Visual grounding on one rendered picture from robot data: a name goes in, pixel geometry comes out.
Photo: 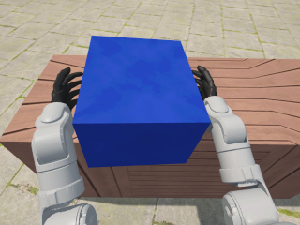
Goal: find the right robot forearm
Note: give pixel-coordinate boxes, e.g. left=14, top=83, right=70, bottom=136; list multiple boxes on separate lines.
left=203, top=96, right=279, bottom=221

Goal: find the pedestal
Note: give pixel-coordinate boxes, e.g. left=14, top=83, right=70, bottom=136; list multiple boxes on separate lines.
left=0, top=54, right=300, bottom=199

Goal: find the carton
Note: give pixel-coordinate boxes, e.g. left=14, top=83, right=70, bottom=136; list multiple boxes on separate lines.
left=72, top=36, right=211, bottom=168

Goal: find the left robot forearm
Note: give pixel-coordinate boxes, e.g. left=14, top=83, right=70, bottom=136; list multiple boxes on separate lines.
left=31, top=102, right=85, bottom=225

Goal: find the robot right hand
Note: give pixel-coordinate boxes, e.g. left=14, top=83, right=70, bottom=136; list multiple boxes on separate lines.
left=191, top=66, right=218, bottom=101

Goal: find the right robot upper arm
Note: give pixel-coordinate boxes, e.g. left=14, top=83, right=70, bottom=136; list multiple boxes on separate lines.
left=222, top=187, right=297, bottom=225

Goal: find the left robot upper arm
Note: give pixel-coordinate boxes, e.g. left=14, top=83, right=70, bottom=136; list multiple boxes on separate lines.
left=43, top=202, right=98, bottom=225

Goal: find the robot left hand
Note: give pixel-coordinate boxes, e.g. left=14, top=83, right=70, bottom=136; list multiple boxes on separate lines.
left=51, top=67, right=83, bottom=112

